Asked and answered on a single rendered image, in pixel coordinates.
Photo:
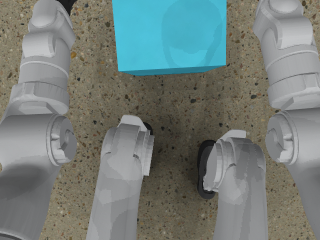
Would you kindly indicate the robot left upper arm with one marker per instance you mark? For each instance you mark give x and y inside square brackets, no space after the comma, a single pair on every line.
[33,148]

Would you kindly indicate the carton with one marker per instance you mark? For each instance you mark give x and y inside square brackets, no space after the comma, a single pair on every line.
[164,37]

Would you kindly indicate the robot left foot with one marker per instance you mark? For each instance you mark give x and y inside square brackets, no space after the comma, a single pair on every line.
[148,128]

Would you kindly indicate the robot right foot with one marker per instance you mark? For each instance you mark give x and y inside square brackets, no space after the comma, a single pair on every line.
[202,158]

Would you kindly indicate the right robot forearm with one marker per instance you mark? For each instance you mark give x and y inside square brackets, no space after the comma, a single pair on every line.
[290,54]

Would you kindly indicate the left robot hand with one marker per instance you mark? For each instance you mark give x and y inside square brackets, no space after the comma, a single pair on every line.
[67,4]

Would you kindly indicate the left robot forearm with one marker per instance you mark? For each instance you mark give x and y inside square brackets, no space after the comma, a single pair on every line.
[45,63]

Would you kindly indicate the robot right upper arm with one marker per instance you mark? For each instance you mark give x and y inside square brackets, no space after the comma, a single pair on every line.
[293,138]

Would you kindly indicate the robot foot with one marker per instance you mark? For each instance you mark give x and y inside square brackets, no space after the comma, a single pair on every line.
[148,128]
[202,158]

